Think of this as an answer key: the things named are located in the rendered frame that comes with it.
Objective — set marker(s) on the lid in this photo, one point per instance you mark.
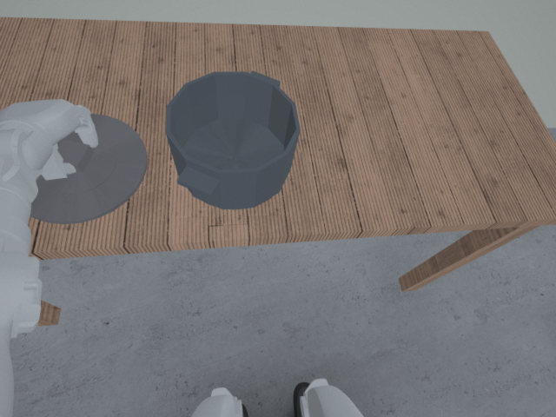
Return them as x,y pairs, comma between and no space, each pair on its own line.
112,175

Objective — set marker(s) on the pot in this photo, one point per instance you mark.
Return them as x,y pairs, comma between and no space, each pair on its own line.
233,137

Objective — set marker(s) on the robot left forearm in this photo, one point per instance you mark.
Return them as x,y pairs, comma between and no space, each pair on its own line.
24,149

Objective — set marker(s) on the table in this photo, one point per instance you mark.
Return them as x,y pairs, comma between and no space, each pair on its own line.
403,132

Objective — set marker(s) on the robot left thigh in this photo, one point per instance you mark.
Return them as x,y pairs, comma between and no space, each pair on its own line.
219,406

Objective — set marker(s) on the left robot upper arm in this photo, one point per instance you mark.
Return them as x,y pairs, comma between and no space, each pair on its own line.
20,307

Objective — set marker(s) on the knob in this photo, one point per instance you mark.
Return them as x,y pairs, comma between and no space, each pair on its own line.
75,153

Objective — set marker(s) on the robot left hand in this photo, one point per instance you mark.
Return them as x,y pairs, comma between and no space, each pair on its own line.
58,118

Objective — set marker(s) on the left robot shin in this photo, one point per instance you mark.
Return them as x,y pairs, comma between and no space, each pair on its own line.
220,391

